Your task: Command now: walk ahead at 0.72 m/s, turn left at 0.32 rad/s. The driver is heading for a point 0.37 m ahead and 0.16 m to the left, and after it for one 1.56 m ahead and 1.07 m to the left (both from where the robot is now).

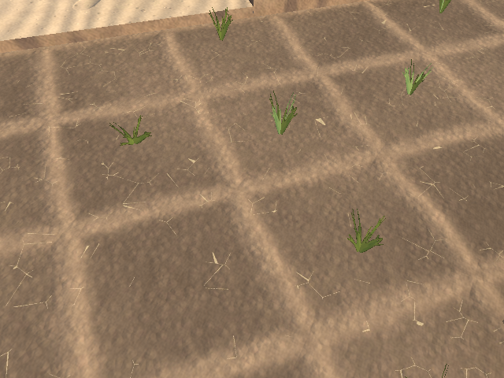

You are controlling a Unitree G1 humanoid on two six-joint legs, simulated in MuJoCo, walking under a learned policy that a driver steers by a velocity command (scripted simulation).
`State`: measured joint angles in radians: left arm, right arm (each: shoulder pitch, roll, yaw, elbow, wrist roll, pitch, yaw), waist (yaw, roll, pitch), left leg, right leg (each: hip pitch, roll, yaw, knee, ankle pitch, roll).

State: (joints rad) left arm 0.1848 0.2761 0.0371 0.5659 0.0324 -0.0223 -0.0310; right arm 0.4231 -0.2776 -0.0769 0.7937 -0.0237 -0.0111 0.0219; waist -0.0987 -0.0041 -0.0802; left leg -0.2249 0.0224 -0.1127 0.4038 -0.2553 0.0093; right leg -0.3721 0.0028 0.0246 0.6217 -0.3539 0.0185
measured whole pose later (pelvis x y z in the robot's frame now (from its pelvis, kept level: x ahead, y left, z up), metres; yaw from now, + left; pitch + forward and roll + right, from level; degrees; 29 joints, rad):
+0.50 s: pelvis +0.26 +0.08 -0.06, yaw +24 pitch +2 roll -1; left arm 0.47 0.29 0.05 0.85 0.05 -0.06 0.01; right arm 0.06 -0.33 -0.06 0.63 -0.02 0.00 0.08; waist 0.02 0.02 0.03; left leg -0.62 -0.04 0.14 0.77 -0.22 0.20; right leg 0.19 -0.12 -0.27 0.66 -0.47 0.06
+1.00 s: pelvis +0.61 +0.26 -0.04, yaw +54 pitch +2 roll -2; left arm -0.03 0.26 0.02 0.56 0.04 -0.08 0.02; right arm 0.29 -0.33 -0.07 0.69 0.04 0.04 -0.02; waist -0.09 0.00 0.14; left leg -0.39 -0.14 -0.19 1.46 -0.62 -0.10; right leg -0.55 0.03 -0.02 0.53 -0.02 -0.01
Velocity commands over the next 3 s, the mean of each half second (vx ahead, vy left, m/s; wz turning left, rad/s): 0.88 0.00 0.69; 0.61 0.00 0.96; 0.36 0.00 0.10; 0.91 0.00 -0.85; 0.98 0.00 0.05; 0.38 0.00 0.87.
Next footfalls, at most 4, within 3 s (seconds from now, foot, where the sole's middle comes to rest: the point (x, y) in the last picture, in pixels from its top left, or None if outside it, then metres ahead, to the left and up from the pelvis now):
0.04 right None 0.04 -0.14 -0.78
0.48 left None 0.39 0.19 -0.78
0.90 right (108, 293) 0.83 0.35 -0.78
1.30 left None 0.56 0.38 -0.78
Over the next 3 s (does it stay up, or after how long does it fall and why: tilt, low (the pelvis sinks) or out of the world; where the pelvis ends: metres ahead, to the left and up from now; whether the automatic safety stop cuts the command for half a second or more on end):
stays up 1.68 0.90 -0.01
